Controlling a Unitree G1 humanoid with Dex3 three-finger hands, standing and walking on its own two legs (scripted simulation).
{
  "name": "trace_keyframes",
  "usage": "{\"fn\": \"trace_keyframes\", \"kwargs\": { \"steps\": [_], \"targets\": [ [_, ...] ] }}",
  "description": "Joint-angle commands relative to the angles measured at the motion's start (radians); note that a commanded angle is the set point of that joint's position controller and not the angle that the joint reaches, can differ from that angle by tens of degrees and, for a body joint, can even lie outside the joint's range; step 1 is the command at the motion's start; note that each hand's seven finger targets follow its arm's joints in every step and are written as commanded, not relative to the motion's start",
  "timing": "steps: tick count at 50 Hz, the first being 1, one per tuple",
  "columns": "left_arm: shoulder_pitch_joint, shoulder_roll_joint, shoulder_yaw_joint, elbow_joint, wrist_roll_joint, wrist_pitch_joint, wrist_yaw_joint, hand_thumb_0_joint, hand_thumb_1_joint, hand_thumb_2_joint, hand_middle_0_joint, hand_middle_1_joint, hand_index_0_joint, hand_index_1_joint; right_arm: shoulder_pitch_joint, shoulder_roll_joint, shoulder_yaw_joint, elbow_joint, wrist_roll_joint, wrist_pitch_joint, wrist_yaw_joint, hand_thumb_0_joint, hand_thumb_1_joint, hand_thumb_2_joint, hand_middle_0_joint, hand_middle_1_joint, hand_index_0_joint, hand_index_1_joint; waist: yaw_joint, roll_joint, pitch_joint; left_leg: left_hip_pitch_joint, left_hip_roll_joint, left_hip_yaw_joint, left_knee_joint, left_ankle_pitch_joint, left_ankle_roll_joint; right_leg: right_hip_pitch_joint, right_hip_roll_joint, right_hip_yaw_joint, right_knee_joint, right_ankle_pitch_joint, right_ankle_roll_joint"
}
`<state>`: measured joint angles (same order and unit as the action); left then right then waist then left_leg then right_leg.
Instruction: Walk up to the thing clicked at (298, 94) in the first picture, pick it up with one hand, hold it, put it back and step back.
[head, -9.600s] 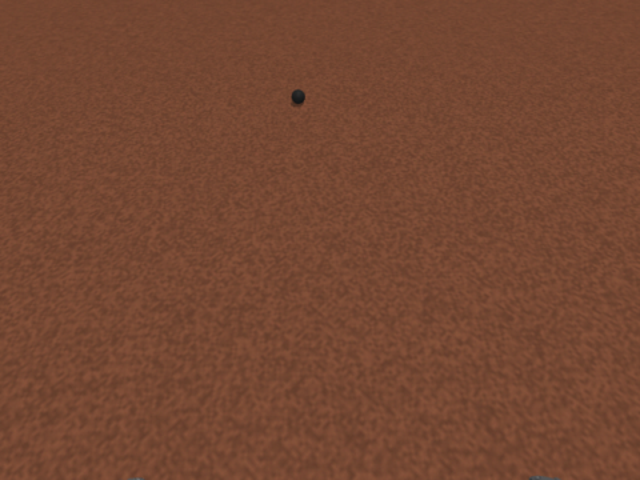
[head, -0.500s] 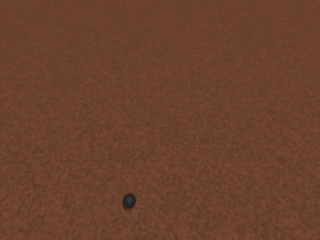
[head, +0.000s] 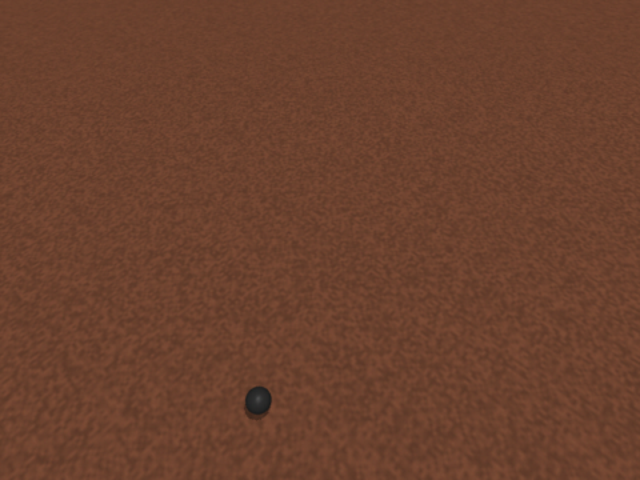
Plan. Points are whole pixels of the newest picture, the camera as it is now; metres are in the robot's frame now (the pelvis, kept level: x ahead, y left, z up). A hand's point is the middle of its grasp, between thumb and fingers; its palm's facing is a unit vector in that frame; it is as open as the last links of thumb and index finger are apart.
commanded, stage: stand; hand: left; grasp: from above
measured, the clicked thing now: (258, 400) +0.42 +0.22 -0.74
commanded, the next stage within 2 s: rise first in 0.54 s
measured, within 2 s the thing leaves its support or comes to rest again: neither
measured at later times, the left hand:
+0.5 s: hand out of the picture +0.07 +0.26 -0.16, palm faces -0.01 -0.94 -0.35, open 7.4 cm
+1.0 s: hand (163, 474) +0.15 +0.25 -0.18, palm faces -0.06 -0.92 -0.38, open 11.1 cm
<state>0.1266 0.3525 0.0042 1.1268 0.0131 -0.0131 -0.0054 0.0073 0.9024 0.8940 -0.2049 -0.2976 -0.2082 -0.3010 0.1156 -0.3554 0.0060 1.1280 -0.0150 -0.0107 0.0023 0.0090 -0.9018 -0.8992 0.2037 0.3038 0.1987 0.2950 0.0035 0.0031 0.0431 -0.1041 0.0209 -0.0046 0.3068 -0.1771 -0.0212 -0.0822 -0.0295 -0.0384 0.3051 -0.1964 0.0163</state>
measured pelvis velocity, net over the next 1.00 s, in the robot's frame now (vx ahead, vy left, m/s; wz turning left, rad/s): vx -0.02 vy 0.01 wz -0.02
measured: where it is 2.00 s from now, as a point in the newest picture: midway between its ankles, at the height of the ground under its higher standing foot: outside the picture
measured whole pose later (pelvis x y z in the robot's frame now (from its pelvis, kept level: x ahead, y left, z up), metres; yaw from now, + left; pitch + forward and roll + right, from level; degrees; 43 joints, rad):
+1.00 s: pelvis -0.02 +0.01 -0.03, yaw -1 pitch +8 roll -1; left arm -0.01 0.33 0.15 0.94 0.14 0.07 -0.01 0.01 0.08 0.97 -0.06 -0.95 -0.09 -0.93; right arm 0.25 -0.24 -0.03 0.73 0.02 -0.03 -0.02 0.01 -0.92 -0.90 0.20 0.30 0.20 0.29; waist -0.03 0.00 -0.02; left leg -0.51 0.03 0.00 0.69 -0.32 -0.01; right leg -0.48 -0.02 -0.02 0.67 -0.33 0.02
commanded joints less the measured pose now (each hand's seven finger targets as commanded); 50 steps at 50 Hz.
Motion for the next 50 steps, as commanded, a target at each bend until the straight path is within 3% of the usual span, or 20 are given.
{"fn": "trace_keyframes", "kwargs": {
  "steps": [1,6,18,24,31,32,33,34,35,36,38,40,41,43,46,48,50],
  "targets": [
    [-0.027,0.211,0.038,-0.058,-0.004,-0.015,0.016,0.0,0.899,0.9,-0.2,-0.3,-0.2,-0.3,-0.03,-0.212,-0.038,-0.056,0.007,-0.02,-0.012,0.0,-0.9,-0.9,0.2,0.3,0.2,0.3,0.0,0.002,-0.067,0.01,0.116,-0.082,-0.033,0.205,0.033,0.013,-0.117,0.08,-0.033,0.176,-0.029],
    [-0.025,0.213,0.039,-0.062,-0.002,-0.017,0.016,0.0,0.899,0.9,-0.2,-0.3,-0.2,-0.3,-0.035,-0.212,-0.04,-0.061,0.007,-0.02,-0.014,0.0,-0.9,-0.9,0.2,0.3,0.2,0.3,0.0,-0.005,-0.084,0.027,0.118,-0.076,-0.019,0.241,0.035,0.018,-0.12,0.078,-0.032,0.225,-0.03],
    [-0.029,0.215,0.042,-0.062,-0.003,-0.015,0.018,0.0,0.899,0.9,-0.2,-0.3,-0.2,-0.3,-0.037,-0.208,-0.04,-0.064,0.006,-0.02,-0.014,0.0,-0.9,-0.9,0.2,0.3,0.2,0.3,0.0,0.004,-0.085,0.019,0.117,-0.076,-0.024,0.258,0.034,0.037,-0.12,0.073,-0.022,0.228,-0.03],
    [-0.023,0.21,0.04,-0.059,-0.002,-0.014,0.016,0.0,0.899,0.9,-0.2,-0.3,-0.2,-0.3,-0.04,-0.207,-0.043,-0.064,0.007,-0.017,-0.013,0.0,-0.9,-0.9,0.2,0.3,0.2,0.3,0.001,-0.003,-0.046,0.003,0.11,-0.08,-0.038,0.174,0.034,0.003,-0.113,0.072,-0.048,0.147,-0.028],
    [-0.037,0.219,0.042,-0.065,-0.002,-0.017,0.017,0.0,0.899,0.9,-0.2,-0.3,-0.2,-0.3,-0.035,-0.207,-0.043,-0.065,0.006,-0.017,-0.012,0.0,-0.9,-0.9,0.2,0.3,0.2,0.3,-0.005,-0.005,-0.073,0.011,0.114,-0.079,-0.028,0.197,0.036,0.026,-0.121,0.079,-0.036,0.185,-0.032],
    [-0.029,0.214,0.041,-0.063,-0.002,-0.017,0.016,0.0,0.819,0.965,-0.175,-0.38,-0.175,-0.38,-0.035,-0.208,-0.042,-0.063,0.007,-0.017,-0.013,0.0,-0.885,-0.897,0.198,0.298,0.198,0.298,-0.002,0.003,-0.072,0.012,0.113,-0.078,-0.025,0.192,0.037,0.022,-0.12,0.08,-0.04,0.183,-0.032],
    [-0.379,0.044,0.037,-0.414,-0.058,-0.108,0.03,0.0,0.739,0.96,-0.163,-0.46,-0.131,-0.46,-0.025,-0.049,-0.004,-0.339,0.075,-0.063,-0.033,0.0,-0.945,-0.91,0.2,0.3,0.2,0.3,-0.127,0.041,0.012,-0.096,-0.026,0.051,0.034,0.014,0.025,-0.235,0.02,0.012,0.034,0.094,-0.024],
    [-0.478,0.095,0.054,-0.351,-0.058,-0.1,0.036,0.0,0.659,0.951,-0.16,-0.54,-0.129,-0.54,0.026,-0.076,-0.006,-0.281,0.077,-0.062,-0.044,0.0,-0.908,-0.9,0.199,0.3,0.2,0.3,-0.095,0.018,-0.017,-0.096,-0.032,0.045,0.047,-0.019,0.029,-0.19,0.018,0.001,0.037,0.047,-0.025],
    [-0.31,0.157,0.106,-0.178,-0.039,-0.058,0.04,0.0,0.579,0.968,-0.137,-0.62,-0.114,-0.62,0.057,-0.101,-0.018,-0.272,0.073,-0.05,-0.048,0.0,-0.917,-0.904,0.199,0.3,0.2,0.3,-0.081,-0.038,-0.004,-0.134,-0.036,0.046,0.068,-0.051,0.034,-0.201,0.026,-0.01,0.038,-0.004,-0.028],
    [-0.239,0.186,0.131,-0.129,-0.028,-0.044,0.028,0.0,0.499,0.981,-0.122,-0.7,-0.103,-0.7,0.06,-0.104,-0.03,-0.303,0.073,-0.041,-0.048,0.0,-0.902,-0.9,0.199,0.3,0.2,0.3,-0.044,-0.056,-0.006,-0.17,-0.029,0.049,0.099,-0.039,0.033,-0.205,0.03,-0.018,0.065,-0.016,-0.027],
    [-0.337,0.273,0.17,-0.194,0.005,-0.054,0.015,0.0,0.339,0.965,-0.087,-0.86,-0.103,-0.86,0.087,-0.102,-0.057,-0.338,0.063,-0.048,-0.061,0.0,-0.922,-0.906,0.2,0.3,0.2,0.3,-0.03,-0.03,-0.153,-0.17,-0.034,0.045,0.155,0.009,0.035,-0.201,0.02,0.001,0.124,0.038,-0.025],
    [-0.199,0.213,0.17,-0.063,0.058,-0.025,-0.012,0.0,0.194,0.969,-0.029,-1.02,-0.08,-0.979,0.117,-0.093,-0.074,-0.363,0.044,-0.054,-0.054,0.0,-0.929,-0.908,0.2,0.3,0.2,0.3,-0.034,-0.052,-0.189,-0.241,-0.037,0.035,0.23,0.041,0.034,-0.238,0.021,0.001,0.206,0.084,-0.025],
    [-0.163,0.228,0.196,-0.059,0.095,-0.016,-0.021,0.0,0.114,0.98,-0.026,-1.07,-0.073,-1.021,0.119,-0.091,-0.089,-0.38,0.033,-0.054,-0.046,0.0,-0.923,-0.907,0.2,0.3,0.2,0.3,-0.005,-0.016,-0.236,-0.274,-0.044,0.038,0.271,0.059,0.032,-0.242,0.017,0.005,0.245,0.094,-0.03],
    [-0.106,0.235,0.23,-0.162,0.112,0.001,-0.017,0.0,-0.046,0.988,-0.019,-1.108,-0.062,-1.063,0.13,-0.079,-0.099,-0.438,0.034,-0.057,-0.039,0.0,-0.93,-0.909,0.2,0.3,0.2,0.3,0.038,0.049,-0.337,-0.25,-0.048,0.037,0.283,0.102,0.019,-0.211,0.023,0.006,0.276,0.11,-0.038],
    [-0.073,0.132,0.174,-0.221,0.122,0.073,0.003,0.0,-0.255,0.988,-0.033,-1.104,-0.062,-1.073,0.103,-0.064,-0.091,-0.506,0.043,-0.057,-0.033,0.0,-0.901,-0.902,0.2,0.3,0.2,0.3,0.016,0.06,-0.271,-0.296,-0.038,0.029,0.288,0.069,0.009,-0.284,0.035,-0.009,0.282,0.057,-0.041],
    [-0.114,0.167,0.183,-0.261,0.136,0.115,0.019,0.0,-0.395,0.992,-0.05,-1.091,-0.066,-1.075,0.076,-0.066,-0.091,-0.542,0.048,-0.061,-0.03,0.0,-0.899,-0.901,0.2,0.3,0.2,0.3,0.007,0.025,-0.235,-0.356,-0.031,0.02,0.317,0.019,0.014,-0.334,0.038,-0.014,0.3,0.001,-0.039],
    [-0.089,0.139,0.169,-0.295,0.141,0.144,0.024,0.0,-0.516,0.987,-0.064,-1.096,-0.074,-1.086,0.072,-0.053,-0.09,-0.569,0.047,-0.068,-0.025,0.0,-0.898,-0.901,0.2,0.3,0.2,0.3,-0.004,-0.006,-0.221,-0.405,-0.029,0.024,0.355,-0.04,0.019,-0.389,0.037,-0.011,0.329,-0.057,-0.036]
  ]
}}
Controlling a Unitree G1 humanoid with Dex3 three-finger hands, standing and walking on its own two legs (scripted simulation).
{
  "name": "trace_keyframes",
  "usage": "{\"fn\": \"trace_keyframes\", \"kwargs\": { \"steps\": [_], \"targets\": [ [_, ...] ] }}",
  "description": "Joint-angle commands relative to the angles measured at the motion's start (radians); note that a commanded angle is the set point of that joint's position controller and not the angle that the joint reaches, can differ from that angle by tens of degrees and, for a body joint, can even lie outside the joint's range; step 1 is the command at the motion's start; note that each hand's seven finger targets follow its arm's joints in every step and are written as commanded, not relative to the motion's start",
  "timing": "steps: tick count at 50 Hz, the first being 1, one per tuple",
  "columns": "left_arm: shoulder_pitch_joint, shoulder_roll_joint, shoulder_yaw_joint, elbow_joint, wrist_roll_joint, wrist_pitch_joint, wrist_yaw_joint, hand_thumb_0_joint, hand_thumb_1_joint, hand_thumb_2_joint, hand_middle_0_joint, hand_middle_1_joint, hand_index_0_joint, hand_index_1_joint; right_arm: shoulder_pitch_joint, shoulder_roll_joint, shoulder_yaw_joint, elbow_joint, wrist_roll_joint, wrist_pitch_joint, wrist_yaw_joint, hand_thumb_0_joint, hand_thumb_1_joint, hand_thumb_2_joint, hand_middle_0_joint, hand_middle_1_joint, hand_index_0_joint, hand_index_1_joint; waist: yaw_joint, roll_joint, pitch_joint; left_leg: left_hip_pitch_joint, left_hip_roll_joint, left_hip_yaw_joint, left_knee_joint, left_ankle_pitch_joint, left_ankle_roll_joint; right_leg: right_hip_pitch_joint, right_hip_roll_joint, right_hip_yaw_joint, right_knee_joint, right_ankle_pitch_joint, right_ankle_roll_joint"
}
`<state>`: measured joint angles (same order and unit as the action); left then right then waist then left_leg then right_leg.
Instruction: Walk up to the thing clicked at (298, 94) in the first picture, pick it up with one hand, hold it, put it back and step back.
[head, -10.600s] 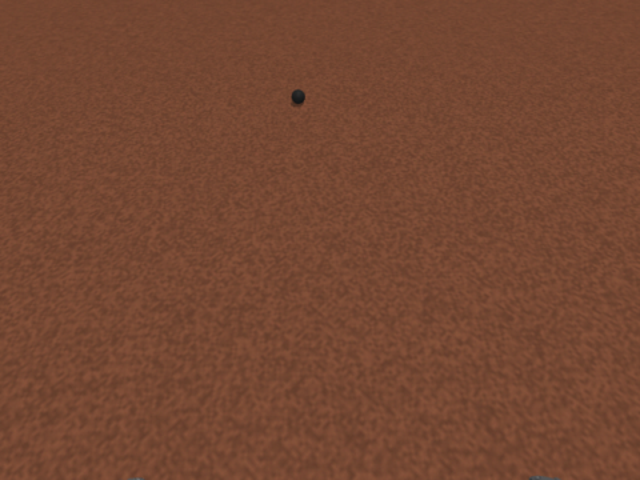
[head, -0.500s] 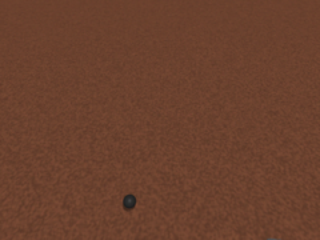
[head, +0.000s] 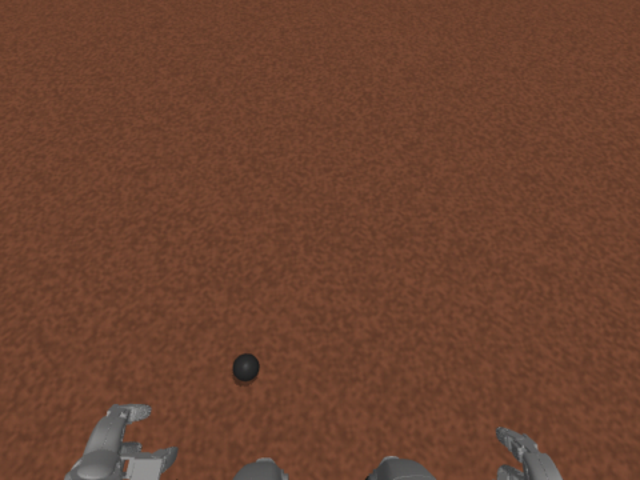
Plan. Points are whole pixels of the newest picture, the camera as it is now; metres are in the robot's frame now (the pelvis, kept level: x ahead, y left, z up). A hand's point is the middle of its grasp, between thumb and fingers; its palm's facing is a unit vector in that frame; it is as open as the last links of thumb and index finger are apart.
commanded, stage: rise first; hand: left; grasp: from above
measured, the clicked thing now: (246, 367) +0.43 +0.22 -0.71
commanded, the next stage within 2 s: none
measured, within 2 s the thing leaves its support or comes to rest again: neither
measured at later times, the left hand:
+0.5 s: hand (156, 479) +0.14 +0.26 -0.21, palm faces -0.16 -0.87 -0.47, open 14.1 cm
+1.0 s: hand (179, 439) +0.21 +0.28 -0.37, palm faces -0.43 -0.54 -0.72, open 14.1 cm
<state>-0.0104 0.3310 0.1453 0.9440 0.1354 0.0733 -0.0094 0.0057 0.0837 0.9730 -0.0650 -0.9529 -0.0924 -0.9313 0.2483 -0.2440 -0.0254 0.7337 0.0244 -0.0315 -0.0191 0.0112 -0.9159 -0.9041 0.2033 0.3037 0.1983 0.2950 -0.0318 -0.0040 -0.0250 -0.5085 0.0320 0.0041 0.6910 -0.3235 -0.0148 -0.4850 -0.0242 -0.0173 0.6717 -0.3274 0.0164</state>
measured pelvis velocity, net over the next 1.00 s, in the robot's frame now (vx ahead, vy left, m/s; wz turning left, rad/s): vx -0.04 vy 0.00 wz -0.01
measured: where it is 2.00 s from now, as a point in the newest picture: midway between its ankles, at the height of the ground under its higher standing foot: outside the picture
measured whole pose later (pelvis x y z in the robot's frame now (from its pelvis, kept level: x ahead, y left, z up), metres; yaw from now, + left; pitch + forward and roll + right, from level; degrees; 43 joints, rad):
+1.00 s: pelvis -0.04 +0.00 -0.22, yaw -1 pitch +33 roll -2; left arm -0.08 0.46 0.12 0.63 0.62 -0.09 0.08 0.00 -0.54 0.99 -0.08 -1.07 -0.08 -1.07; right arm 0.06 -0.30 -0.06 0.61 -0.01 -0.20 0.03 0.01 -0.88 -0.89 0.20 0.30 0.20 0.30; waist -0.02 0.01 -0.18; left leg -1.66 0.03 -0.05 1.78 -0.68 -0.02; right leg -1.63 -0.03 -0.02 1.76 -0.70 0.02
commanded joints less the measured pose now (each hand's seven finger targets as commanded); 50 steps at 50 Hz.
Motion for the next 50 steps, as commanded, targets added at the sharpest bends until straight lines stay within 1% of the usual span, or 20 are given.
{"fn": "trace_keyframes", "kwargs": {
  "steps": [1,3,5,9,11,13,14,17,21,29,31,35,38,40,41,42,47,48,49,50],
  "targets": [
    [0.023,0.16,0.03,-0.148,0.019,0.06,0.033,0.0,-0.54,0.989,-0.066,-1.09,-0.073,-1.083,-0.049,-0.166,-0.062,-0.179,0.004,-0.055,-0.003,0.0,-0.896,-0.9,0.2,0.3,0.2,0.3,0.019,-0.012,-0.167,-0.016,-0.036,0.013,-0.003,0.095,0.014,-0.015,0.035,-0.033,-0.012,0.062,-0.033],
    [0.011,0.152,0.038,-0.185,0.028,0.054,0.039,0.0,-0.536,0.976,-0.062,-1.096,-0.077,-1.082,-0.036,-0.164,-0.065,-0.187,-0.002,-0.076,-0.001,0.0,-0.884,-0.897,0.2,0.3,0.2,0.3,0.01,0.004,-0.172,-0.065,-0.031,0.008,0.054,0.064,0.012,-0.084,0.038,-0.037,0.056,0.033,-0.032],
    [0.014,0.166,0.055,-0.264,0.049,0.033,0.042,0.0,-0.547,0.981,-0.065,-1.09,-0.073,-1.082,-0.026,-0.155,-0.071,-0.202,-0.006,-0.094,-0.002,0.0,-0.882,-0.896,0.2,0.3,0.2,0.3,0.022,0.041,-0.234,-0.089,-0.027,0.002,0.115,0.084,0.011,-0.131,0.034,-0.033,0.129,0.048,-0.036],
    [0.115,0.176,0.078,-0.399,0.08,0.023,0.048,0.0,-0.56,0.997,-0.069,-1.1,-0.072,-1.097,-0.017,-0.151,-0.076,-0.233,-0.013,-0.12,-0.011,0.0,-0.88,-0.896,0.2,0.3,0.2,0.3,0.027,0.085,-0.313,-0.103,-0.015,-0.013,0.179,0.126,0.006,-0.199,0.035,-0.029,0.222,0.075,-0.039],
    [0.159,0.175,0.073,-0.441,0.096,0.037,0.049,0.0,-0.55,1.002,-0.065,-1.076,-0.062,-1.079,-0.023,-0.149,-0.078,-0.243,-0.016,-0.124,-0.013,0.0,-0.874,-0.895,0.2,0.3,0.2,0.3,0.027,0.088,-0.314,-0.122,-0.014,-0.013,0.201,0.126,0.006,-0.213,0.034,-0.028,0.24,0.073,-0.036],
    [0.185,0.152,0.051,-0.475,0.103,0.057,0.045,0.0,-0.566,1.014,-0.075,-1.076,-0.065,-1.087,-0.026,-0.147,-0.077,-0.25,-0.016,-0.128,-0.014,0.0,-0.874,-0.894,0.2,0.3,0.2,0.3,0.011,0.083,-0.316,-0.136,-0.01,-0.021,0.218,0.13,0.006,-0.232,0.033,-0.025,0.256,0.075,-0.035],
    [0.196,0.164,0.063,-0.522,0.108,0.065,0.045,0.0,-0.559,1.018,-0.068,-1.07,-0.056,-1.083,-0.023,-0.148,-0.079,-0.255,-0.016,-0.13,-0.015,0.0,-0.869,-0.893,0.2,0.3,0.2,0.3,0.018,0.095,-0.343,-0.127,-0.008,-0.024,0.228,0.151,0.005,-0.232,0.032,-0.023,0.269,0.086,-0.038],
    [0.23,0.153,0.057,-0.558,0.11,0.096,0.045,0.0,-0.578,1.008,-0.076,-1.071,-0.068,-1.079,-0.031,-0.147,-0.074,-0.267,-0.018,-0.138,-0.018,0.0,-0.896,-0.899,0.2,0.3,0.2,0.3,0.0,0.062,-0.347,-0.171,-0.008,-0.024,0.276,0.165,0.012,-0.246,0.031,-0.027,0.288,0.102,-0.033],
    [0.26,0.141,0.045,-0.573,0.13,0.113,0.043,0.0,-0.569,0.993,-0.072,-1.077,-0.074,-1.076,-0.041,-0.136,-0.067,-0.285,-0.019,-0.152,-0.02,0.0,-0.912,-0.903,0.2,0.3,0.2,0.3,-0.006,0.042,-0.346,-0.237,-0.013,-0.017,0.338,0.143,0.02,-0.294,0.028,-0.025,0.329,0.098,-0.033],
    [0.349,0.163,0.07,-0.676,0.159,0.095,0.046,0.0,-0.563,0.985,-0.076,-1.093,-0.08,-1.089,-0.064,-0.13,-0.068,-0.32,-0.02,-0.176,-0.005,0.0,-0.906,-0.902,0.2,0.3,0.2,0.3,0.024,0.067,-0.416,-0.343,-0.023,-0.015,0.454,0.141,0.022,-0.386,0.027,-0.022,0.447,0.099,-0.035],
    [0.33,0.172,0.065,-0.703,0.169,0.092,0.047,0.0,-0.575,0.993,-0.08,-1.085,-0.077,-1.088,-0.074,-0.136,-0.07,-0.323,-0.017,-0.179,-0.002,0.0,-0.902,-0.902,0.2,0.3,0.2,0.3,0.015,0.092,-0.428,-0.348,-0.018,-0.027,0.467,0.145,0.018,-0.43,0.03,-0.023,0.48,0.086,-0.038],
    [0.197,0.196,0.044,-0.626,0.234,0.056,0.05,0.0,-0.579,0.993,-0.076,-1.078,-0.071,-1.083,-0.096,-0.146,-0.072,-0.304,-0.016,-0.185,0.004,0.0,-0.897,-0.9,0.2,0.3,0.2,0.3,-0.02,0.061,-0.388,-0.49,-0.018,-0.038,0.566,0.06,0.024,-0.57,0.031,-0.022,0.566,0.024,-0.038],
    [0.092,0.246,0.07,-0.542,0.295,-0.008,0.058,0.0,-0.561,0.993,-0.065,-1.064,-0.061,-1.068,-0.114,-0.159,-0.081,-0.286,-0.022,-0.199,0.011,0.0,-0.871,-0.892,0.2,0.3,0.2,0.3,-0.011,0.063,-0.378,-0.619,-0.025,-0.033,0.645,-0.075,0.027,-0.686,0.025,-0.012,0.646,-0.081,-0.037],
    [0.048,0.242,0.052,-0.513,0.338,-0.059,0.064,0.0,-0.545,0.979,-0.063,-1.068,-0.067,-1.064,-0.117,-0.166,-0.084,-0.272,-0.022,-0.206,0.017,0.0,-0.871,-0.892,0.2,0.3,0.2,0.3,-0.005,0.076,-0.421,-0.656,-0.025,-0.042,0.68,-0.11,0.022,-0.751,0.024,-0.009,0.706,-0.116,-0.039],
    [0.042,0.243,0.04,-0.513,0.362,-0.084,0.066,0.0,-0.532,0.976,-0.059,-1.071,-0.067,-1.063,-0.117,-0.173,-0.09,-0.267,-0.023,-0.21,0.019,0.0,-0.859,-0.889,0.2,0.3,0.2,0.3,-0.001,0.098,-0.46,-0.658,-0.024,-0.043,0.702,-0.103,0.018,-0.775,0.026,-0.007,0.74,-0.109,-0.041],
    [0.013,0.226,0.005,-0.522,0.381,-0.11,0.068,0.0,-0.547,0.992,-0.062,-1.066,-0.062,-1.066,-0.119,-0.178,-0.093,-0.258,-0.022,-0.214,0.022,0.0,-0.864,-0.891,0.2,0.3,0.2,0.3,-0.012,0.103,-0.508,-0.659,-0.022,-0.048,0.734,-0.077,0.018,-0.811,0.027,-0.009,0.775,-0.09,-0.042],
    [-0.116,0.365,0.076,-0.444,0.497,-0.198,0.128,0.0,-0.56,1.006,-0.067,-1.067,-0.062,-1.072,-0.11,-0.208,-0.104,-0.202,-0.023,-0.208,0.038,0.0,-0.88,-0.897,0.2,0.3,0.2,0.3,0.016,0.125,-0.645,-0.751,-0.023,-0.043,0.9,0.021,0.02,-0.944,0.03,-0.014,0.932,-0.022,-0.045],
    [-0.151,0.361,0.06,-0.435,0.518,-0.204,0.14,0.0,-0.583,1.022,-0.068,-1.063,-0.056,-1.075,-0.104,-0.207,-0.103,-0.193,-0.023,-0.202,0.041,0.0,-0.892,-0.901,0.2,0.3,0.2,0.3,0.01,0.139,-0.665,-0.759,-0.022,-0.038,0.93,0.044,0.02,-0.959,0.029,-0.015,0.953,-0.002,-0.044],
    [-0.199,0.386,0.079,-0.414,0.539,-0.207,0.157,0.0,-0.566,1.009,-0.066,-1.064,-0.061,-1.069,-0.098,-0.213,-0.108,-0.186,-0.023,-0.197,0.043,0.0,-0.892,-0.901,0.2,0.3,0.2,0.3,0.013,0.12,-0.686,-0.786,-0.022,-0.037,0.954,0.029,0.022,-0.979,0.031,-0.017,0.967,-0.012,-0.042],
    [-0.222,0.368,0.062,-0.362,0.566,-0.208,0.168,0.0,-0.569,1.018,-0.063,-1.058,-0.056,-1.064,-0.097,-0.211,-0.107,-0.173,-0.024,-0.192,0.044,0.0,-0.889,-0.899,0.2,0.3,0.2,0.3,0.009,0.108,-0.674,-0.827,-0.024,-0.037,0.968,0.004,0.02,-1.0,0.031,-0.02,0.984,-0.03,-0.043]
  ]
}}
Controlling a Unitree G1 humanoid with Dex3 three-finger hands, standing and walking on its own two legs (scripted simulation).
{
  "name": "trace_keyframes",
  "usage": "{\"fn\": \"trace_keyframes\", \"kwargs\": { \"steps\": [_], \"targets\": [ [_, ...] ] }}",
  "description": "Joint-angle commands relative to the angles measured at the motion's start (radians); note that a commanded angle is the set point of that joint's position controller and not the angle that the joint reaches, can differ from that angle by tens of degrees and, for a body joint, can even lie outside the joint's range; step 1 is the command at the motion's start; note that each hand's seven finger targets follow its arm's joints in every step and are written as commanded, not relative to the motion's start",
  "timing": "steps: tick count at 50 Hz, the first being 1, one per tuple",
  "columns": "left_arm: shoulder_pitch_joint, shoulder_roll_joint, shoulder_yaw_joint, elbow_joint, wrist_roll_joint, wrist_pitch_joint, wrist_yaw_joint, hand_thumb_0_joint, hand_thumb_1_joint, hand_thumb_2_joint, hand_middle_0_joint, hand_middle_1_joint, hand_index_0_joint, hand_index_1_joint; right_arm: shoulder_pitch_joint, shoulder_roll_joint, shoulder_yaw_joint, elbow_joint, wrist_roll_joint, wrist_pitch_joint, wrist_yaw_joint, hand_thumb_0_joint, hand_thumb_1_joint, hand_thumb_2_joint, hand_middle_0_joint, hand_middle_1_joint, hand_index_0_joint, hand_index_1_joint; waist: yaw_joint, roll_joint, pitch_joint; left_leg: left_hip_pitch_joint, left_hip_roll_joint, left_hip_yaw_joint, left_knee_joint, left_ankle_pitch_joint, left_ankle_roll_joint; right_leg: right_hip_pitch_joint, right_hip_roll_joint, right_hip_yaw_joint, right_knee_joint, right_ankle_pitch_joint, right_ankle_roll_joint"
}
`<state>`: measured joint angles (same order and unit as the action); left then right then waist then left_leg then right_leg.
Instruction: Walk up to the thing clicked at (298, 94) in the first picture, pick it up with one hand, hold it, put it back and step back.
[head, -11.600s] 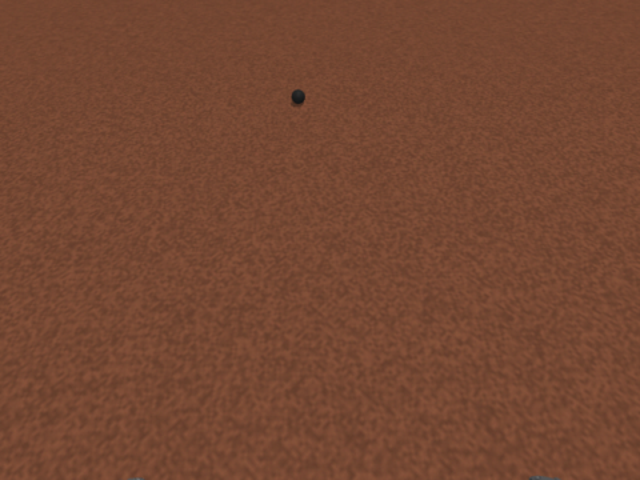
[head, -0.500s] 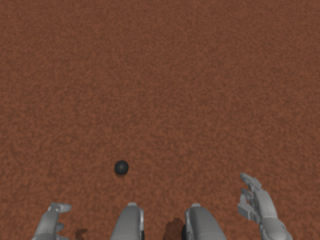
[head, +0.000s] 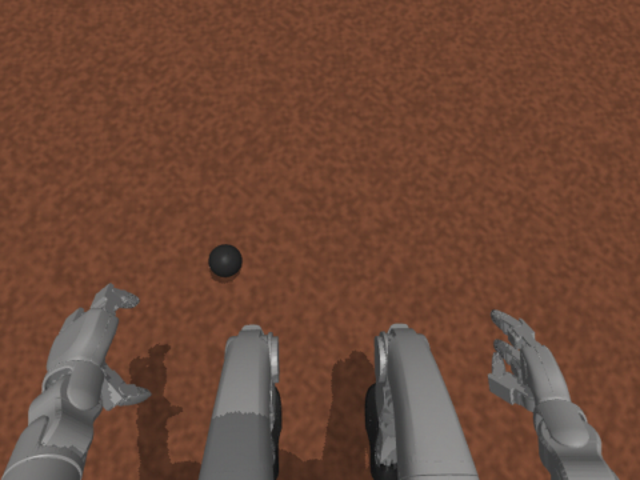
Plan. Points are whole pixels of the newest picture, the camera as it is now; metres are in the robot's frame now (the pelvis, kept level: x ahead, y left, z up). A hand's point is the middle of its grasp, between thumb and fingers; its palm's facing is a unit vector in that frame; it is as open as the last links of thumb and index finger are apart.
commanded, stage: rise first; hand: left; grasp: from above
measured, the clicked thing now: (225, 260) +0.47 +0.23 -0.49
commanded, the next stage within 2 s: none
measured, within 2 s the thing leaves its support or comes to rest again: neither
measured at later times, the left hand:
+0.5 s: hand (155, 301) +0.34 +0.30 -0.28, palm faces -0.48 -0.17 -0.86, open 14.1 cm
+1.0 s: hand (173, 277) +0.40 +0.30 -0.33, palm faces -0.47 -0.01 -0.88, open 14.0 cm
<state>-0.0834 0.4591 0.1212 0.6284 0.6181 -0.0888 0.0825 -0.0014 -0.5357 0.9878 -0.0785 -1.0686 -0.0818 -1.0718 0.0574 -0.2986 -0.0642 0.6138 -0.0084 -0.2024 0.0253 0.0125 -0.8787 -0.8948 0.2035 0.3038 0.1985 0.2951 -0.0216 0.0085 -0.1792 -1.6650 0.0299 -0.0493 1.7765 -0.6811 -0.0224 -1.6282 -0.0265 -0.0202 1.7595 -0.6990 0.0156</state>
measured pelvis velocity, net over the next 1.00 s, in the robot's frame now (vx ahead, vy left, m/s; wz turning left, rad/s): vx -0.04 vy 0.01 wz -0.08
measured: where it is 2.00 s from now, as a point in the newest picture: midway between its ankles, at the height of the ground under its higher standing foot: (324, 451)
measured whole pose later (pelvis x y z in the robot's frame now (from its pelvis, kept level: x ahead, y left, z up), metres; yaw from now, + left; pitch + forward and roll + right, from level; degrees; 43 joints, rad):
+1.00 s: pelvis -0.04 +0.01 -0.18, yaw -5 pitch +34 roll -7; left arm -0.83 0.71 0.11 1.33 1.27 -0.27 0.35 0.00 -0.51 0.99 -0.08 -1.03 -0.09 -1.02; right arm 0.12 -0.26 -0.01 0.76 -0.12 -0.04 0.12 0.01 -0.90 -0.90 0.20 0.30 0.20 0.30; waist -0.15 -0.01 -0.08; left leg -2.27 0.01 -0.12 2.33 -0.67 -0.01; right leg -2.18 -0.01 -0.05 2.26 -0.68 0.04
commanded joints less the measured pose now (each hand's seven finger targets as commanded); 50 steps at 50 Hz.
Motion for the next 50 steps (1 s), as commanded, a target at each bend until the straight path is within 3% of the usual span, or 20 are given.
{"fn": "trace_keyframes", "kwargs": {
  "steps": [1,3,6,9,13,16,18,19,20,22,30,32,34,37,40,42,45,50],
  "targets": [
    [-0.203,0.265,0.098,-0.035,0.102,-0.05,0.088,0.0,-0.562,1.017,-0.062,-1.061,-0.056,-1.067,0.099,-0.158,-0.072,-0.044,0.008,-0.016,0.002,0.0,-0.88,-0.897,0.2,0.3,0.2,0.3,0.004,0.082,-0.53,0.304,-0.021,0.021,-0.095,0.34,0.031,0.128,0.034,-0.019,-0.099,0.327,-0.041],
    [-0.275,0.314,0.12,0.005,0.139,-0.052,0.107,0.0,-0.55,1.016,-0.057,-1.057,-0.055,-1.059,0.117,-0.161,-0.074,-0.022,0.004,-0.006,0.005,0.0,-0.877,-0.896,0.2,0.3,0.2,0.3,0.016,0.075,-0.585,0.261,-0.023,0.033,-0.04,0.343,0.036,0.133,0.034,-0.017,-0.068,0.338,-0.037],
    [-0.394,0.338,0.106,0.044,0.179,-0.056,0.111,0.0,-0.557,1.029,-0.062,-1.048,-0.054,-1.057,0.136,-0.163,-0.078,-0.004,-0.006,0.008,0.012,0.0,-0.874,-0.895,0.2,0.3,0.2,0.3,0.006,0.036,-0.656,0.184,-0.025,0.044,0.027,0.298,0.046,0.14,0.035,-0.017,-0.038,0.31,-0.032],
    [-0.508,0.409,0.116,0.124,0.233,-0.071,0.107,0.0,-0.556,1.033,-0.064,-1.053,-0.058,-1.059,0.153,-0.167,-0.079,0.017,-0.012,0.025,0.013,0.0,-0.882,-0.898,0.2,0.3,0.2,0.3,0.004,0.003,-0.646,0.086,-0.028,0.051,0.066,0.202,0.052,0.116,0.039,-0.022,-0.018,0.218,-0.03],
    [-0.607,0.434,0.103,0.201,0.29,-0.102,0.094,0.0,-0.556,1.033,-0.065,-1.056,-0.062,-1.06,0.16,-0.171,-0.073,0.031,-0.019,0.046,0.018,0.0,-0.895,-0.901,0.2,0.3,0.2,0.3,-0.013,0.021,-0.611,0.02,-0.032,0.047,0.101,0.092,0.055,0.022,0.044,-0.034,0.02,0.091,-0.036],
    [-0.69,0.462,0.087,0.222,0.331,-0.133,0.097,0.0,-0.565,1.047,-0.067,-1.039,-0.056,-1.05,0.174,-0.171,-0.065,0.041,-0.025,0.063,0.021,0.0,-0.896,-0.902,0.2,0.3,0.2,0.3,-0.03,0.051,-0.59,-0.017,-0.034,0.044,0.133,0.07,0.058,-0.022,0.046,-0.044,0.055,0.075,-0.038],
    [-0.725,0.456,0.076,0.264,0.354,-0.157,0.107,0.0,-0.571,1.053,-0.074,-1.018,-0.057,-1.036,0.177,-0.169,-0.059,0.053,-0.029,0.072,0.026,0.0,-0.896,-0.903,0.2,0.3,0.2,0.3,-0.046,0.071,-0.522,-0.054,-0.035,0.033,0.137,0.012,0.056,-0.094,0.048,-0.057,0.079,0.018,-0.042],
    [-0.73,0.472,0.084,0.28,0.367,-0.168,0.116,0.0,-0.579,1.06,-0.075,-1.007,-0.054,-1.029,0.177,-0.172,-0.058,0.055,-0.031,0.078,0.028,0.0,-0.897,-0.903,0.2,0.3,0.2,0.3,-0.04,0.082,-0.521,-0.041,-0.034,0.023,0.136,0.004,0.054,-0.114,0.049,-0.065,0.096,0.015,-0.044],
    [-0.747,0.461,0.065,0.3,0.386,-0.178,0.122,0.0,-0.574,1.054,-0.066,-1.005,-0.049,-1.022,0.179,-0.175,-0.057,0.058,-0.036,0.082,0.031,0.0,-0.895,-0.902,0.2,0.3,0.2,0.3,-0.049,0.102,-0.505,-0.05,-0.033,0.017,0.142,-0.017,0.055,-0.15,0.049,-0.069,0.107,0.001,-0.047],
    [-0.783,0.491,0.073,0.32,0.429,-0.192,0.15,0.0,-0.569,1.048,-0.064,-1.004,-0.05,-1.018,0.187,-0.179,-0.051,0.067,-0.039,0.096,0.035,0.0,-0.896,-0.902,0.2,0.3,0.2,0.3,-0.051,0.132,-0.515,-0.034,-0.034,0.011,0.154,0.0,0.051,-0.179,0.048,-0.081,0.135,0.027,-0.051],
    [-0.892,0.48,0.04,0.447,0.545,-0.183,0.253,0.0,-0.548,1.028,-0.059,-0.998,-0.054,-1.003,0.216,-0.199,-0.043,0.103,-0.067,0.136,0.055,0.0,-0.896,-0.902,0.2,0.3,0.2,0.3,-0.087,0.21,-0.522,0.01,-0.032,-0.009,0.197,0.077,0.036,-0.303,0.041,-0.111,0.225,0.113,-0.057],
    [-0.923,0.501,0.045,0.468,0.572,-0.176,0.271,0.0,-0.539,1.015,-0.054,-1.004,-0.057,-1.001,0.223,-0.204,-0.04,0.11,-0.074,0.139,0.06,0.0,-0.895,-0.901,0.2,0.3,0.2,0.3,-0.093,0.237,-0.531,0.017,-0.032,-0.011,0.207,0.096,0.037,-0.306,0.037,-0.113,0.24,0.133,-0.052],
    [-0.94,0.49,0.027,0.495,0.587,-0.169,0.28,0.0,-0.551,1.024,-0.06,-1.002,-0.056,-1.006,0.23,-0.197,-0.038,0.112,-0.08,0.142,0.065,0.0,-0.898,-0.903,0.2,0.3,0.2,0.3,-0.106,0.215,-0.538,0.001,-0.034,0.002,0.233,0.11,0.042,-0.293,0.042,-0.111,0.234,0.143,-0.054],
    [-0.981,0.509,0.036,0.505,0.603,-0.164,0.295,0.0,-0.531,1.001,-0.056,-1.017,-0.065,-1.008,0.232,-0.206,-0.039,0.116,-0.089,0.142,0.07,0.0,-0.898,-0.903,0.2,0.3,0.2,0.3,-0.105,0.252,-0.536,-0.007,-0.031,-0.012,0.226,0.083,0.04,-0.327,0.037,-0.119,0.258,0.124,-0.05],
    [-1.006,0.49,0.013,0.523,0.624,-0.165,0.299,0.0,-0.526,0.997,-0.059,-1.027,-0.07,-1.015,0.239,-0.199,-0.034,0.116,-0.097,0.145,0.075,0.0,-0.899,-0.903,0.2,0.3,0.2,0.3,-0.127,0.229,-0.545,-0.027,-0.037,-0.004,0.253,0.095,0.046,-0.306,0.04,-0.119,0.258,0.139,-0.048],
    [-1.016,0.527,0.038,0.518,0.629,-0.166,0.305,0.0,-0.526,0.994,-0.057,-1.029,-0.07,-1.016,0.243,-0.202,-0.031,0.116,-0.099,0.148,0.077,0.0,-0.899,-0.903,0.2,0.3,0.2,0.3,-0.119,0.217,-0.564,-0.041,-0.039,0.008,0.273,0.117,0.051,-0.285,0.043,-0.112,0.251,0.156,-0.047],
    [-1.012,0.499,0.021,0.549,0.636,-0.17,0.308,0.0,-0.519,0.983,-0.055,-1.046,-0.075,-1.025,0.247,-0.198,-0.029,0.122,-0.105,0.15,0.08,0.0,-0.902,-0.903,0.2,0.3,0.2,0.3,-0.131,0.205,-0.557,-0.047,-0.036,0.007,0.291,0.137,0.052,-0.292,0.044,-0.114,0.266,0.177,-0.045],
    [-1.008,0.535,0.043,0.59,0.647,-0.181,0.316,0.0,-0.506,0.967,-0.055,-1.072,-0.086,-1.04,0.251,-0.191,-0.021,0.122,-0.113,0.153,0.087,0.0,-0.903,-0.904,0.2,0.3,0.2,0.3,-0.126,0.191,-0.556,-0.08,-0.037,0.016,0.315,0.153,0.056,-0.273,0.05,-0.115,0.274,0.191,-0.046]
  ]
}}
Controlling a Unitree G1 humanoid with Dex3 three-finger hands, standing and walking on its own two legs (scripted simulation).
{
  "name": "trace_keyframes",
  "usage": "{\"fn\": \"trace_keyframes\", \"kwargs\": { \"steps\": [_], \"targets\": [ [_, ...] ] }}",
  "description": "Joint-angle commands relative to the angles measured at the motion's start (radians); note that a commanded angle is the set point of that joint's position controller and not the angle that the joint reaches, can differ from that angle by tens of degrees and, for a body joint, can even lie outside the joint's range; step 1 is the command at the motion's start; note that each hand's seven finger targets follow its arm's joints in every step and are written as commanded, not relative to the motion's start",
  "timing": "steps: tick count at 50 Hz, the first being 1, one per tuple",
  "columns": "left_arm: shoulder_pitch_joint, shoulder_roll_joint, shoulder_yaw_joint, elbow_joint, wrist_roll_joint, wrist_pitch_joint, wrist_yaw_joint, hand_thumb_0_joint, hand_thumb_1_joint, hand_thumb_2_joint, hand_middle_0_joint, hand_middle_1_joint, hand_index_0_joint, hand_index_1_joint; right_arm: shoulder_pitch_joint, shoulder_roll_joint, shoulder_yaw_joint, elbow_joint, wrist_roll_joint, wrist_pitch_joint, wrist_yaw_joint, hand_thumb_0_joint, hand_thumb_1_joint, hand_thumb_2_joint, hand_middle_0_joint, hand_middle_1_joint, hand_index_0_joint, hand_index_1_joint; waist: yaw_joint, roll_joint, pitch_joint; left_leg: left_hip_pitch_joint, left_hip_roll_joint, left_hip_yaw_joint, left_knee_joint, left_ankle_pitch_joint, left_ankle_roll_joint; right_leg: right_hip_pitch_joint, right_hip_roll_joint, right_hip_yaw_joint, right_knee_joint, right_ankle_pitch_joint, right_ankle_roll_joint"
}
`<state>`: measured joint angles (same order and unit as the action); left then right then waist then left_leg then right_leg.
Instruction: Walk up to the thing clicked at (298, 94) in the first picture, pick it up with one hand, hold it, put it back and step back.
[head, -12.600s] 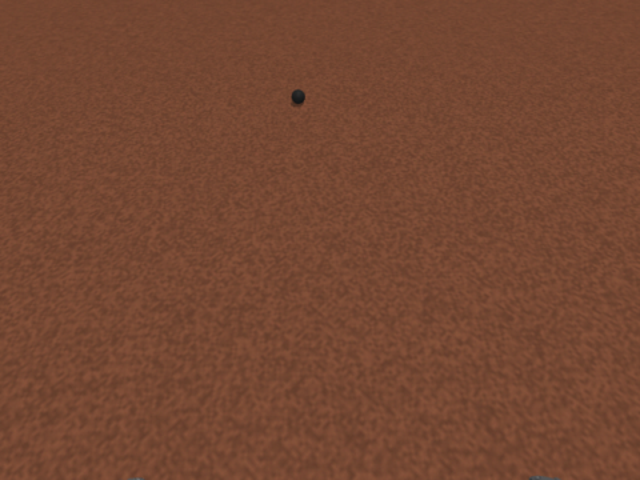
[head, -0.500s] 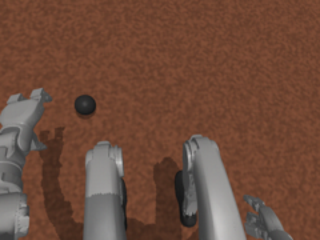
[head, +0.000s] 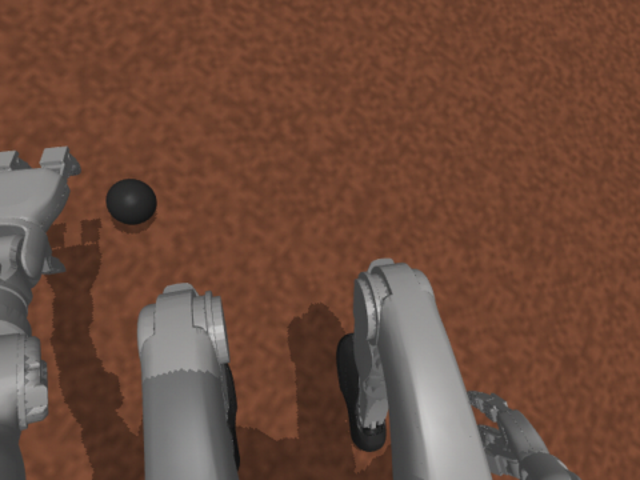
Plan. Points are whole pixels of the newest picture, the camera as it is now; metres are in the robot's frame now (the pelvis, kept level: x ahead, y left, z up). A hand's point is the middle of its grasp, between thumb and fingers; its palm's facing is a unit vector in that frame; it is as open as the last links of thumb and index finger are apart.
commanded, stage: rise first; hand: left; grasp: from above
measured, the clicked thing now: (132, 201) +0.50 +0.26 -0.31
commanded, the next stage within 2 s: none
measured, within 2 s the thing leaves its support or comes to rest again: neither
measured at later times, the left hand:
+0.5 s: hand (61, 218) +0.43 +0.32 -0.18, palm faces -0.45 -0.07 -0.89, open 13.9 cm
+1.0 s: hand (68, 209) +0.45 +0.31 -0.19, palm faces -0.45 -0.07 -0.89, open 13.9 cm
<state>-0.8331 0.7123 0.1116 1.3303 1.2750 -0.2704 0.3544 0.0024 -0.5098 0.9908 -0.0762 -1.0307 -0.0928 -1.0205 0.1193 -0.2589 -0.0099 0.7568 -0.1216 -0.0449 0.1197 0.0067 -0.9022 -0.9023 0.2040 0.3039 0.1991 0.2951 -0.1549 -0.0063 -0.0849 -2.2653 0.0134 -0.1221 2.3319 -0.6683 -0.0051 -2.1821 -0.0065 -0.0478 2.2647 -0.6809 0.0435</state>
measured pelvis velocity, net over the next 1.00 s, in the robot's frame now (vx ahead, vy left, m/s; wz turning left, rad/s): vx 0.01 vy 0.00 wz -0.03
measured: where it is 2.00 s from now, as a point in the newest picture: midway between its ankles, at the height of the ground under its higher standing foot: (293, 424)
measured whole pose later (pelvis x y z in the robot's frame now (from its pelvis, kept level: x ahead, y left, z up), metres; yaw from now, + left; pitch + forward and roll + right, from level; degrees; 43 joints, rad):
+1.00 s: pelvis +0.01 +0.00 -0.02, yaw -2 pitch +34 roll -8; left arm -0.93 0.78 0.15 1.45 1.29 -0.28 0.41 0.00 -0.52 1.01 -0.10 -1.04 -0.10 -1.05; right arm 0.12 -0.28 0.04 0.76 -0.16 -0.05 0.14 0.00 -0.91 -0.90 0.20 0.30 0.20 0.29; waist -0.21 -0.02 -0.04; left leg -2.33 0.01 -0.15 2.42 -0.69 -0.02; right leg -2.24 0.01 -0.07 2.34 -0.69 0.04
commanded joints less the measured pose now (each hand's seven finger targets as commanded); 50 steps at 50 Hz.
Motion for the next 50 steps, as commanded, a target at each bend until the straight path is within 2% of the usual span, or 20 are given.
{"fn": "trace_keyframes", "kwargs": {
  "steps": [1,8,10,13,17,18,19,20,21,22,26,27,28,31,33,35,44,46,48,50],
  "targets": [
    [-0.265,0.273,0.053,-0.124,-0.014,-0.002,0.047,0.0,-0.516,0.975,-0.058,-1.067,-0.084,-1.04,0.191,-0.23,-0.074,-0.018,-0.001,-0.004,-0.007,0.0,-0.904,-0.904,0.2,0.3,0.2,0.3,0.005,0.215,-0.651,0.525,-0.022,0.089,-0.237,0.153,0.037,0.279,0.029,-0.086,-0.224,0.183,-0.074],
    [-0.294,0.279,0.053,-0.115,-0.004,-0.014,0.068,0.0,-0.518,0.98,-0.063,-1.068,-0.085,-1.046,0.193,-0.233,-0.072,-0.01,-0.012,0.0,-0.002,0.0,-0.905,-0.905,0.2,0.3,0.2,0.3,-0.009,0.236,-0.651,0.507,-0.019,0.091,-0.212,0.15,0.037,0.269,0.033,-0.087,-0.212,0.189,-0.073],
    [-0.285,0.296,0.078,-0.125,-0.009,-0.015,0.077,0.0,-0.509,0.969,-0.057,-1.072,-0.086,-1.042,0.203,-0.238,-0.072,-0.007,-0.015,0.0,0.0,0.0,-0.904,-0.904,0.2,0.3,0.2,0.3,-0.003,0.233,-0.674,0.524,-0.017,0.087,-0.208,0.176,0.036,0.278,0.031,-0.089,-0.201,0.206,-0.071],
    [-0.28,0.285,0.065,-0.122,-0.005,-0.014,0.083,0.0,-0.506,0.968,-0.055,-1.075,-0.086,-1.043,0.202,-0.238,-0.074,-0.007,-0.017,0.0,0.002,0.0,-0.903,-0.903,0.2,0.3,0.2,0.3,-0.01,0.256,-0.687,0.552,-0.014,0.082,-0.204,0.195,0.032,0.268,0.033,-0.093,-0.187,0.223,-0.072],
    [-0.294,0.316,0.083,-0.094,0.0,-0.007,0.095,0.0,-0.514,0.973,-0.06,-1.07,-0.085,-1.044,0.204,-0.242,-0.07,-0.003,-0.023,0.002,0.003,0.0,-0.905,-0.904,0.2,0.3,0.2,0.3,-0.014,0.237,-0.663,0.491,-0.017,0.091,-0.191,0.169,0.039,0.28,0.034,-0.088,-0.193,0.208,-0.072],
    [-0.288,0.301,0.08,-0.091,-0.006,-0.004,0.097,0.0,-0.515,0.974,-0.059,-1.069,-0.084,-1.043,0.199,-0.241,-0.069,-0.005,-0.022,0.001,0.002,0.0,-0.904,-0.904,0.2,0.3,0.2,0.3,-0.01,0.235,-0.647,0.492,-0.015,0.091,-0.194,0.155,0.038,0.262,0.033,-0.088,-0.195,0.195,-0.073],
    [-0.283,0.275,0.059,-0.067,-0.003,-0.001,0.093,0.0,-0.515,0.975,-0.062,-1.072,-0.086,-1.047,0.201,-0.236,-0.063,-0.003,-0.027,0.0,0.004,0.0,-0.904,-0.904,0.2,0.3,0.2,0.3,-0.022,0.236,-0.635,0.488,-0.017,0.088,-0.194,0.152,0.038,0.259,0.034,-0.091,-0.194,0.192,-0.073],
    [-0.316,0.293,0.071,-0.095,-0.008,-0.005,0.099,0.0,-0.509,0.971,-0.062,-1.071,-0.089,-1.044,0.198,-0.241,-0.062,-0.002,-0.025,-0.001,0.002,0.0,-0.903,-0.903,0.2,0.3,0.2,0.3,-0.017,0.254,-0.65,0.494,-0.016,0.087,-0.196,0.15,0.037,0.251,0.034,-0.093,-0.19,0.189,-0.072],
    [-0.287,0.293,0.067,-0.061,0.005,0.003,0.097,0.0,-0.512,0.976,-0.057,-1.075,-0.085,-1.047,0.203,-0.243,-0.06,-0.001,-0.028,-0.002,0.005,0.0,-0.902,-0.903,0.2,0.3,0.2,0.3,-0.021,0.257,-0.644,0.506,-0.017,0.085,-0.195,0.163,0.036,0.26,0.034,-0.096,-0.187,0.201,-0.073],
    [-0.276,0.287,0.074,-0.061,-0.006,0.007,0.1,0.0,-0.508,0.969,-0.057,-1.078,-0.087,-1.047,0.201,-0.242,-0.059,0.001,-0.025,-0.001,0.005,0.0,-0.904,-0.903,0.2,0.3,0.2,0.3,-0.011,0.245,-0.645,0.508,-0.016,0.082,-0.197,0.171,0.035,0.254,0.034,-0.096,-0.182,0.205,-0.073],
    [-0.313,0.288,0.052,-0.067,-0.003,0.011,0.095,0.0,-0.521,0.984,-0.059,-1.072,-0.082,-1.049,0.202,-0.248,-0.062,0.0,-0.023,-0.003,0.008,0.0,-0.904,-0.903,0.2,0.3,0.2,0.3,-0.029,0.271,-0.64,0.505,-0.015,0.077,-0.195,0.158,0.033,0.235,0.034,-0.1,-0.172,0.201,-0.078],
    [-0.324,0.29,0.056,-0.062,-0.004,0.009,0.096,0.0,-0.57,1.054,-0.093,-1.033,-0.071,-1.056,0.205,-0.25,-0.06,-0.002,-0.024,-0.003,0.009,0.0,-0.907,-0.902,0.2,0.3,0.2,0.3,-0.037,0.246,-0.633,0.485,-0.014,0.076,-0.191,0.146,0.036,0.242,0.035,-0.102,-0.18,0.193,-0.075],
    [-0.315,0.295,0.059,-0.055,-0.004,0.012,0.097,0.0,-0.533,1.008,-0.073,-1.061,-0.079,-1.055,0.206,-0.246,-0.056,-0.002,-0.024,-0.004,0.009,0.0,-0.905,-0.903,0.2,0.3,0.2,0.3,-0.032,0.232,-0.628,0.482,-0.016,0.08,-0.185,0.151,0.039,0.253,0.035,-0.097,-0.186,0.199,-0.075],
    [-0.32,0.297,0.066,-0.071,-0.011,0.01,0.096,0.0,-0.532,1.006,-0.074,-1.061,-0.081,-1.054,0.208,-0.25,-0.052,0.003,-0.025,-0.008,0.009,0.0,-0.904,-0.903,0.2,0.3,0.2,0.3,-0.028,0.276,-0.64,0.506,-0.016,0.076,-0.19,0.173,0.033,0.241,0.03,-0.099,-0.163,0.209,-0.07],
    [-0.338,0.299,0.059,-0.068,-0.007,0.008,0.095,0.0,-0.531,1.009,-0.073,-1.053,-0.078,-1.048,0.212,-0.255,-0.049,-0.001,-0.029,-0.008,0.012,0.0,-0.902,-0.902,0.2,0.3,0.2,0.3,-0.045,0.273,-0.65,0.507,-0.014,0.073,-0.178,0.185,0.034,0.252,0.033,-0.104,-0.164,0.225,-0.07],
    [-0.351,0.313,0.066,-0.072,-0.006,0.006,0.096,0.0,-0.528,1.004,-0.073,-1.059,-0.08,-1.052,0.207,-0.256,-0.05,0.0,-0.025,-0.004,0.01,0.0,-0.904,-0.903,0.2,0.3,0.2,0.3,-0.041,0.27,-0.66,0.498,-0.016,0.076,-0.176,0.176,0.034,0.249,0.033,-0.101,-0.165,0.216,-0.072],
    [-0.35,0.323,0.056,0.002,0.001,0.002,0.092,0.0,-0.54,1.015,-0.089,-1.041,-0.085,-1.046,0.207,-0.253,-0.026,-0.001,-0.034,-0.004,0.013,0.0,-0.905,-0.903,0.2,0.3,0.2,0.3,-0.051,0.228,-0.609,0.428,-0.02,0.083,-0.158,0.145,0.04,0.265,0.038,-0.099,-0.176,0.197,-0.071],
    [-0.373,0.354,0.081,-0.03,-0.004,-0.001,0.096,0.0,-0.542,1.018,-0.087,-1.04,-0.082,-1.045,0.211,-0.263,-0.029,-0.002,-0.035,-0.006,0.011,0.0,-0.904,-0.903,0.2,0.3,0.2,0.3,-0.045,0.254,-0.64,0.457,-0.018,0.08,-0.157,0.146,0.038,0.257,0.037,-0.102,-0.17,0.195,-0.071],
    [-0.366,0.34,0.057,-0.016,0.002,-0.001,0.095,0.0,-0.549,1.024,-0.089,-1.04,-0.081,-1.048,0.208,-0.26,-0.025,-0.002,-0.037,-0.007,0.013,0.0,-0.906,-0.903,0.2,0.3,0.2,0.3,-0.05,0.267,-0.63,0.455,-0.018,0.082,-0.149,0.153,0.037,0.258,0.038,-0.099,-0.167,0.206,-0.072],
    [-0.385,0.349,0.064,-0.02,0.008,0.0,0.097,0.0,-0.534,1.011,-0.098,-1.033,-0.091,-1.039,0.211,-0.264,-0.023,0.0,-0.039,-0.004,0.012,0.0,-0.906,-0.904,0.2,0.3,0.2,0.3,-0.064,0.266,-0.634,0.45,-0.019,0.078,-0.147,0.156,0.037,0.258,0.039,-0.103,-0.163,0.209,-0.07]
  ]
}}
